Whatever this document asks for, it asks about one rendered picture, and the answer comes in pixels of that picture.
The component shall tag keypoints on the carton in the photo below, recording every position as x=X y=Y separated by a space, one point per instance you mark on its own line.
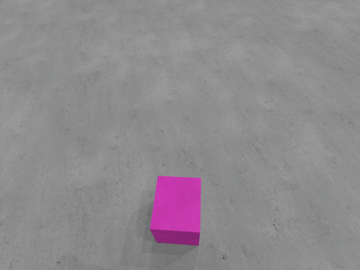
x=176 y=211

